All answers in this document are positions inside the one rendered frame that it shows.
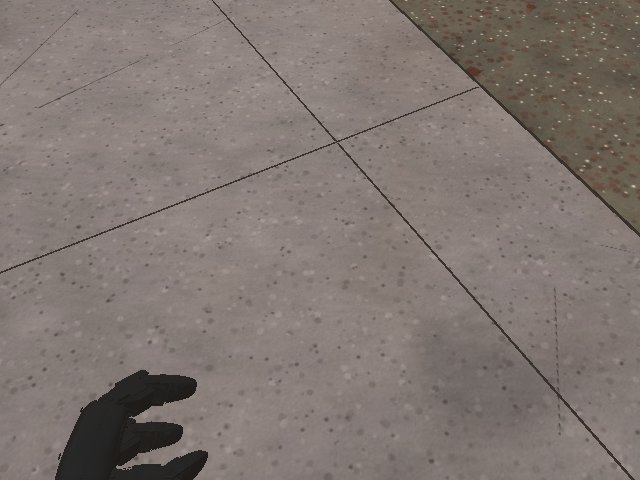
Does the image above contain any robot left hand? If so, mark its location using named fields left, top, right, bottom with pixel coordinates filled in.
left=55, top=370, right=208, bottom=480

